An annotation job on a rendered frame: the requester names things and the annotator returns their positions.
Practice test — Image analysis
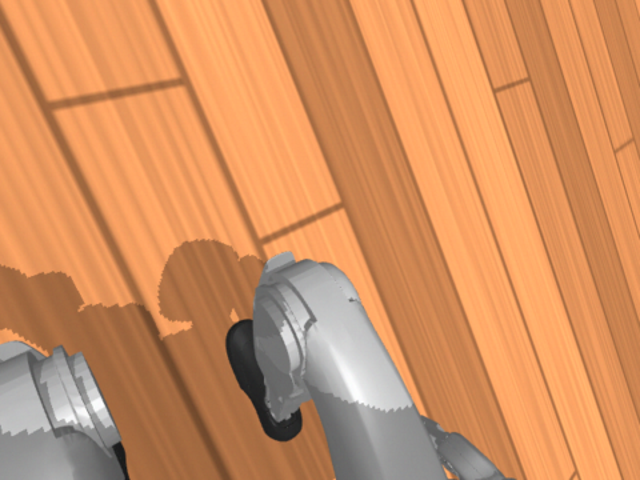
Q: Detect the left robot foot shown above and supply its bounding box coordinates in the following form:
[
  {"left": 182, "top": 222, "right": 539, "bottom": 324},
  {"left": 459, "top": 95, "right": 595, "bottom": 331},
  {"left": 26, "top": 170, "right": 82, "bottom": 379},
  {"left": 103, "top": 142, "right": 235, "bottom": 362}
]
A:
[{"left": 112, "top": 441, "right": 130, "bottom": 480}]

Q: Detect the right robot foot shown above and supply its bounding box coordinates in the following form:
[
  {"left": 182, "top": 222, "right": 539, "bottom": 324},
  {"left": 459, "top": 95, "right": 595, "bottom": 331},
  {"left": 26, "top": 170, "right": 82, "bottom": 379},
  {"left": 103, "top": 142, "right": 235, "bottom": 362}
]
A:
[{"left": 226, "top": 319, "right": 302, "bottom": 442}]

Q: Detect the right robot hand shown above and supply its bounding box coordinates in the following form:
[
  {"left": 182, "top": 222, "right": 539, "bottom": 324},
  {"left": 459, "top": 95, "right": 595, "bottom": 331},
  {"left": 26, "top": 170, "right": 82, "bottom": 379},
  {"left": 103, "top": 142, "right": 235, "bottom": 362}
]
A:
[{"left": 421, "top": 415, "right": 506, "bottom": 480}]

